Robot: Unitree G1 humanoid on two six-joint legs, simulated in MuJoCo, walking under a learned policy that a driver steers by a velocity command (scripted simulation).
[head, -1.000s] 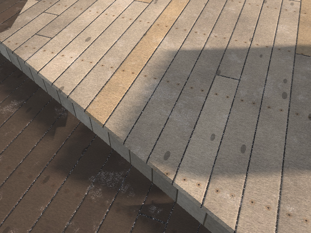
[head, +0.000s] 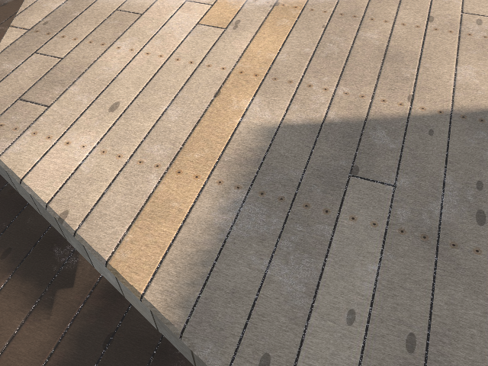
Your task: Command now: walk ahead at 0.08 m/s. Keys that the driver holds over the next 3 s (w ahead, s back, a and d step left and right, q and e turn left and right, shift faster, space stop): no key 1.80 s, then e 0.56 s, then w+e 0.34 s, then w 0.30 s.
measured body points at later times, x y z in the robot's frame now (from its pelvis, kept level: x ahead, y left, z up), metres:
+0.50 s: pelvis +0.06 -0.02 +0.01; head +0.07 -0.02 +0.46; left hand +0.09 +0.23 -0.15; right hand +0.09 -0.27 -0.15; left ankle +0.03 +0.09 -0.74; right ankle +0.04 -0.13 -0.74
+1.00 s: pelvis +0.05 -0.02 +0.01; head +0.06 -0.02 +0.46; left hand +0.04 +0.23 -0.15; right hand +0.05 -0.26 -0.15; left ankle +0.03 +0.09 -0.74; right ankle +0.04 -0.13 -0.74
